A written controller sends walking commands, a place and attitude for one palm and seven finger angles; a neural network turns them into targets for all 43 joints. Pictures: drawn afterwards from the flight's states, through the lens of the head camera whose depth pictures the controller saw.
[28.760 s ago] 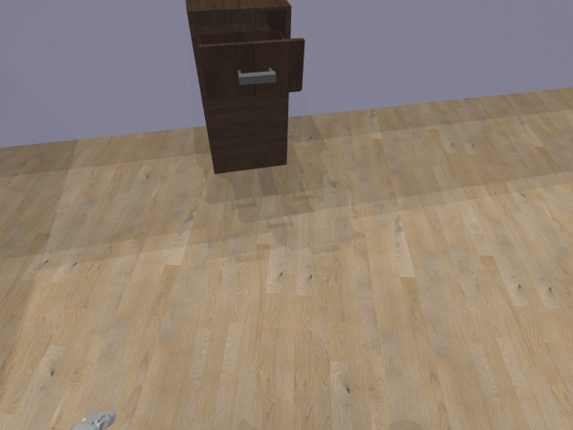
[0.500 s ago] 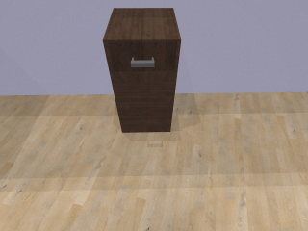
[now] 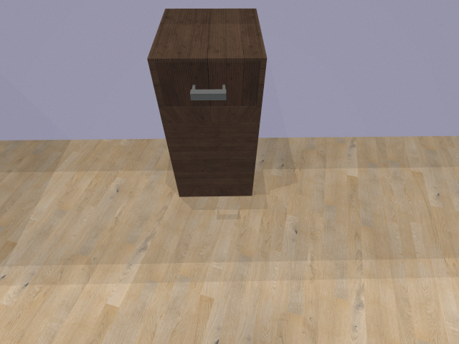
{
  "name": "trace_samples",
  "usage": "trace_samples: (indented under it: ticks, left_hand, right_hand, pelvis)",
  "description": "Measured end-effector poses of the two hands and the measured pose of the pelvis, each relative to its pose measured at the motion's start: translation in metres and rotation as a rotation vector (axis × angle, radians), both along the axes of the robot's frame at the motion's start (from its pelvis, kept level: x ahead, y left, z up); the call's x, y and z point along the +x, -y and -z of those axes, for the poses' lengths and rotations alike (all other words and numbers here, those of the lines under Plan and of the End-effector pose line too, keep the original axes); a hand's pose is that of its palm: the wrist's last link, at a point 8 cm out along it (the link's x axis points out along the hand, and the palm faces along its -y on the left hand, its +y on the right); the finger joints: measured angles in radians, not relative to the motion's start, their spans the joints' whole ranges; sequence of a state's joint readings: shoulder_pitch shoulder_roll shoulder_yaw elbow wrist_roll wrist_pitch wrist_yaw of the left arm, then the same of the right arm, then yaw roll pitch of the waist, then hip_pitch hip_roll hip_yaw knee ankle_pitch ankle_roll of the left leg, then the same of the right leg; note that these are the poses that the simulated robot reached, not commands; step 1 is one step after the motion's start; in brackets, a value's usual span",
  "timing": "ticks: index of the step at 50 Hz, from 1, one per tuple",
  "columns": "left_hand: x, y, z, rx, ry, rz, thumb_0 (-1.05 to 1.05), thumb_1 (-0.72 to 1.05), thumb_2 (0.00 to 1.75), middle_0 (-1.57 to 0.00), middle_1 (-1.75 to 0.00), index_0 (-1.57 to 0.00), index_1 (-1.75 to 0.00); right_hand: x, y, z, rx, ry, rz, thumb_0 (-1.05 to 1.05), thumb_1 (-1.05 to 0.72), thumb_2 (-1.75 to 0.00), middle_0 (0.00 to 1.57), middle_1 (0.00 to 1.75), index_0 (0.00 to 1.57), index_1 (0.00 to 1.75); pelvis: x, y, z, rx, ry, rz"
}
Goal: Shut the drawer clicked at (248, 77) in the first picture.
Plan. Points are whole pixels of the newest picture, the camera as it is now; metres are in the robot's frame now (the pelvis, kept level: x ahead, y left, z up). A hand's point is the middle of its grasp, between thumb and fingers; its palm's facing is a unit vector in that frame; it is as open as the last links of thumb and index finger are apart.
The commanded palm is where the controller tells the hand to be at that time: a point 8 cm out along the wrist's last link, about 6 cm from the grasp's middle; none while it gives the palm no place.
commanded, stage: look to check the result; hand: left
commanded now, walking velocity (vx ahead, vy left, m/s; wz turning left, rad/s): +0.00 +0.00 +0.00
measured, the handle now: (208, 91) +0.92 +0.12 -0.09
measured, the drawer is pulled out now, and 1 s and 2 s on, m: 0.00 0.00 0.00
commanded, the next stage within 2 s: stand and wait in 0.26 s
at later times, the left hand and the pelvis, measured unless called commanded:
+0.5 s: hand out of the picture +0.07 +0.21 -0.16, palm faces -0.02 -0.96 -0.29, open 7.4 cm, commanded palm none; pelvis +0.01 -0.01 +0.00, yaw +0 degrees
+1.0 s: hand out of the picture +0.07 +0.21 -0.16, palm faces -0.03 -0.95 -0.30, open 7.4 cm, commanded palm none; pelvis +0.01 -0.02 +0.00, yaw +0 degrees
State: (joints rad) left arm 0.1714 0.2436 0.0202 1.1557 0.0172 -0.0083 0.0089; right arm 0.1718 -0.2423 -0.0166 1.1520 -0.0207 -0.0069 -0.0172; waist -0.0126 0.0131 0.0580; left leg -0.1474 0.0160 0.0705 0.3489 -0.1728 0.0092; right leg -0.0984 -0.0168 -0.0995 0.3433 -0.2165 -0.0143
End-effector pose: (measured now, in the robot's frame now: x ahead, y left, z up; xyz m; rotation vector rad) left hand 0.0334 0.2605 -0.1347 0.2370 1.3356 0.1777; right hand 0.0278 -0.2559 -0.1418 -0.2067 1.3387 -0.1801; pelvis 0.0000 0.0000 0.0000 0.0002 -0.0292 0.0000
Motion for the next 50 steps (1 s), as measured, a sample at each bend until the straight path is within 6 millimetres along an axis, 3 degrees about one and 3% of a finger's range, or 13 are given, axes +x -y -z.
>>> trace_samples:
  ticks: [19,31,50]
  left_hand:
    - [0.024,0.005,-0.005,0.012,0.048,0.019,0.01,0.90,0.89,-0.20,-0.30,-0.20,-0.30]
    - [0.037,0.005,-0.008,0.019,0.067,0.032,0.00,0.90,0.89,-0.20,-0.30,-0.20,-0.30]
    - [0.036,0.004,-0.008,0.029,0.050,0.033,0.01,0.90,0.89,-0.20,-0.30,-0.20,-0.30]
  right_hand:
    - [0.026,0.022,-0.006,-0.026,0.046,-0.017,0.01,-0.91,-0.89,0.20,0.30,0.20,0.30]
    - [0.024,0.030,-0.007,-0.035,0.041,-0.012,0.01,-0.91,-0.89,0.20,0.30,0.20,0.30]
    - [0.023,0.032,-0.007,-0.034,0.024,-0.008,0.01,-0.91,-0.89,0.20,0.30,0.20,0.30]
  pelvis:
    - [0.007,0.010,-0.001,0.002,0.000,0.001]
    - [0.010,0.014,-0.002,0.003,0.000,0.004]
    - [0.014,0.016,-0.002,0.003,-0.003,0.006]
